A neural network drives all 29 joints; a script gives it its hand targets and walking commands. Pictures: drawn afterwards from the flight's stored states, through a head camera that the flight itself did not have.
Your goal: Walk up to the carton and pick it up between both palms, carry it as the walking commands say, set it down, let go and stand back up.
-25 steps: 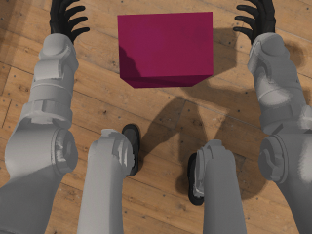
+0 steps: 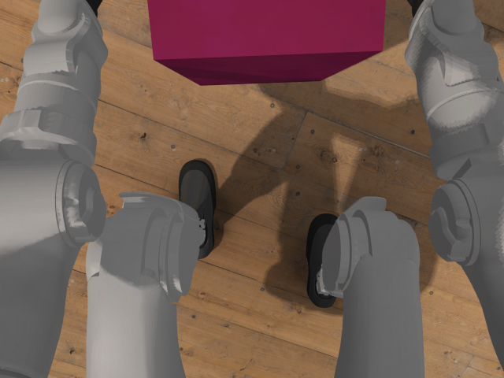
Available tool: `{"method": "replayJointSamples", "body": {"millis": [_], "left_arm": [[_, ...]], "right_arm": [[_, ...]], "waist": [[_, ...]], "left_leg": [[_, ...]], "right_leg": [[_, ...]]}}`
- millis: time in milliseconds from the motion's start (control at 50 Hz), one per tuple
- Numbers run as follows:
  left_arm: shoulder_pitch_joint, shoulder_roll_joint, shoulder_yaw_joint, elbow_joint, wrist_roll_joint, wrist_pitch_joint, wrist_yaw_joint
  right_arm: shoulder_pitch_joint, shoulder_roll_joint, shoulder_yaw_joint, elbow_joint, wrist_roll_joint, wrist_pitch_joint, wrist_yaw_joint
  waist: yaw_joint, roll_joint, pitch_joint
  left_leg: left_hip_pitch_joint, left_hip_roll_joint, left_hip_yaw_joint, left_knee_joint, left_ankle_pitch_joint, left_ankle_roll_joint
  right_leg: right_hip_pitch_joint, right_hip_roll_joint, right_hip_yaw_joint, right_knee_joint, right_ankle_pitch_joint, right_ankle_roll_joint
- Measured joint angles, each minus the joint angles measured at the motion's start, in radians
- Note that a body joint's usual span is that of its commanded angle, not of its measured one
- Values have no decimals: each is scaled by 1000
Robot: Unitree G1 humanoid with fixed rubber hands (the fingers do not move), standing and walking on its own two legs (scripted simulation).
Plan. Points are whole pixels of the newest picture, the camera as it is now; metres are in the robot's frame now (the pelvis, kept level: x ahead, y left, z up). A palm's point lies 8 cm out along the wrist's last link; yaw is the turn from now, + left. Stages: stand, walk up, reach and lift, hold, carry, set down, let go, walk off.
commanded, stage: reach and lift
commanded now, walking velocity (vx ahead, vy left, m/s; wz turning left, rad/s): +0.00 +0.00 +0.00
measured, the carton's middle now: (261, 17) +0.54 +0.06 -0.25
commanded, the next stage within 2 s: none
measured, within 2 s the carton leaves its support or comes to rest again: leaves its support in 1.54 s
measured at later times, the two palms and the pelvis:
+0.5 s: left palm out of the picture +0.53 +0.26 -0.17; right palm out of the picture +0.56 -0.12 -0.17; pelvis +0.00 +0.00 -0.01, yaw +0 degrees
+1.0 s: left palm out of the picture +0.54 +0.22 -0.17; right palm out of the picture +0.56 -0.10 -0.17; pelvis +0.00 +0.00 +0.00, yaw -1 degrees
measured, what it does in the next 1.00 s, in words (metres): stands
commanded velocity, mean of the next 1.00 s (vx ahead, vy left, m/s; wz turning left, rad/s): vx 0.00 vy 0.00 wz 0.00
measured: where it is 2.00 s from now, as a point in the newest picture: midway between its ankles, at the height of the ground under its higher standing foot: (261, 250)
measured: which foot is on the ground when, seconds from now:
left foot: down 0.00-1.00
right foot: down 0.00-1.00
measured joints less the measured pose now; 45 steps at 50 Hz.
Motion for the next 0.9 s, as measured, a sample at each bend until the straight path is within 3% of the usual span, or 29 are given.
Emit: {"method": "replayJointSamples", "body": {"millis": [280,900], "left_arm": [[-42,25,-15,29,-31,0,-4],[-88,-85,-36,52,32,-24,38]], "right_arm": [[-39,-8,29,8,24,10,-7],[-73,61,31,50,-8,-14,-30]], "waist": [[3,-3,52],[11,-7,49]], "left_leg": [[-8,-1,-10,44,4,-10],[12,9,-16,28,-7,-6]], "right_leg": [[-10,6,-5,52,-3,-5],[10,17,-9,19,4,-2]]}}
